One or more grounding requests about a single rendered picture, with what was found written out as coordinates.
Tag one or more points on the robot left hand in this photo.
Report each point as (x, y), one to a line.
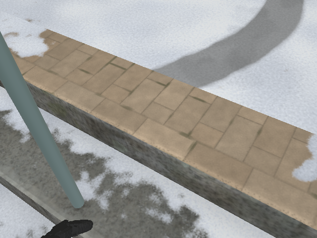
(68, 229)

